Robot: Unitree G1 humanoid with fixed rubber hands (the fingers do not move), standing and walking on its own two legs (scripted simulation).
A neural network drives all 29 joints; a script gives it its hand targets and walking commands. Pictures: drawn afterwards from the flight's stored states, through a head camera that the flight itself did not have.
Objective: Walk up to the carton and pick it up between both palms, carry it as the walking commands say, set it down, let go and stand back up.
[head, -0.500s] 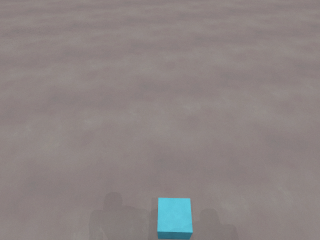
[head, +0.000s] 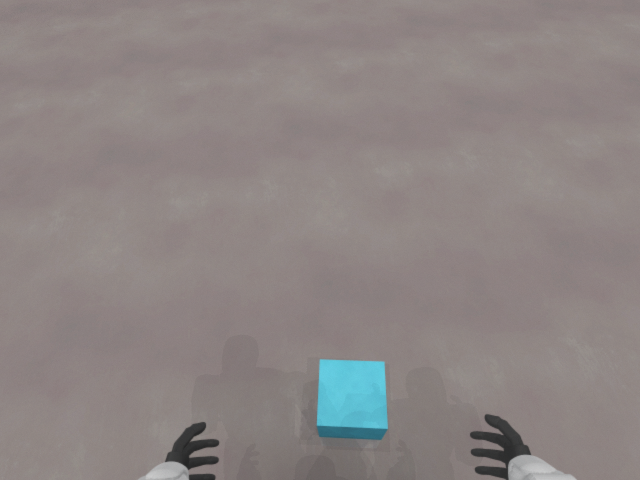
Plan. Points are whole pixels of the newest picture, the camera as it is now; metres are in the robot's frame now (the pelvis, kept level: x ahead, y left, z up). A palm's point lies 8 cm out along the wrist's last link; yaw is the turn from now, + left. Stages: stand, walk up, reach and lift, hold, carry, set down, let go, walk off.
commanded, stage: reach and lift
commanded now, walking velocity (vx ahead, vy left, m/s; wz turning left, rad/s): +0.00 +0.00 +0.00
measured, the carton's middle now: (351, 400) +0.37 -0.03 -0.67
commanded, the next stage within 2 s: none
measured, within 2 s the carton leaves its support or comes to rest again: neither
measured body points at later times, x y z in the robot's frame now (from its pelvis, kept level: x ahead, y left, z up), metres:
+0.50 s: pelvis -0.10 +0.00 -0.06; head +0.07 +0.00 +0.35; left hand +0.23 +0.21 -0.17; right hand +0.23 -0.20 -0.17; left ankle -0.01 +0.13 -0.72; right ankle -0.01 -0.13 -0.72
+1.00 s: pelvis -0.08 +0.00 -0.09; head +0.19 +0.00 +0.26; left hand +0.39 +0.17 -0.21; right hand +0.38 -0.20 -0.21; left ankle -0.01 +0.13 -0.72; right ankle -0.01 -0.13 -0.72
